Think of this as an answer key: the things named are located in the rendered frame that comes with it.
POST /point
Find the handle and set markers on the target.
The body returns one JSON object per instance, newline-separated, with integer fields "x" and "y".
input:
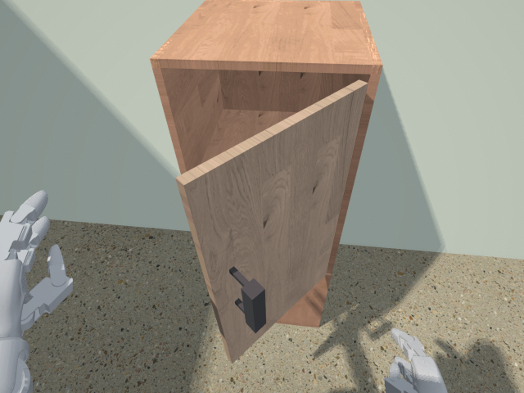
{"x": 253, "y": 297}

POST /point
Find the cupboard door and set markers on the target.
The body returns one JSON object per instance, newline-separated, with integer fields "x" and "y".
{"x": 269, "y": 206}

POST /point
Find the left robot hand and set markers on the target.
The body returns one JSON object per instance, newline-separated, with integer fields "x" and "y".
{"x": 20, "y": 235}

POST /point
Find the right robot hand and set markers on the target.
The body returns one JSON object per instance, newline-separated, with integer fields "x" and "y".
{"x": 422, "y": 375}

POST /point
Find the left robot forearm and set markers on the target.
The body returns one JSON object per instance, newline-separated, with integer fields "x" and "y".
{"x": 14, "y": 373}

